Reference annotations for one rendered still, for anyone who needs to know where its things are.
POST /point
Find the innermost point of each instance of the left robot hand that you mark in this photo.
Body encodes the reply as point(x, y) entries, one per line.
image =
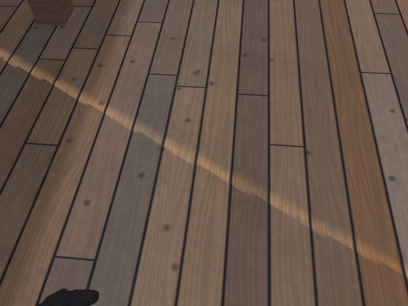
point(82, 297)

